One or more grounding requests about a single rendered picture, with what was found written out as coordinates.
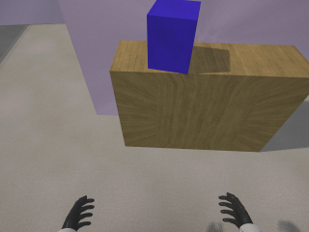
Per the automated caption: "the robot right hand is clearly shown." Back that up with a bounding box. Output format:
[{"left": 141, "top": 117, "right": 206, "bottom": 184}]
[{"left": 218, "top": 192, "right": 254, "bottom": 229}]

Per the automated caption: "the robot left hand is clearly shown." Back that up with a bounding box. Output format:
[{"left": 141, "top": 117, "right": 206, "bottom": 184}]
[{"left": 62, "top": 195, "right": 95, "bottom": 231}]

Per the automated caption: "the pedestal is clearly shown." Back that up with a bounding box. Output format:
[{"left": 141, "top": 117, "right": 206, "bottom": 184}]
[{"left": 109, "top": 40, "right": 309, "bottom": 153}]

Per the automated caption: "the carton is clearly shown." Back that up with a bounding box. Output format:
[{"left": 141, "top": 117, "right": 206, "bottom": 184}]
[{"left": 147, "top": 0, "right": 201, "bottom": 74}]

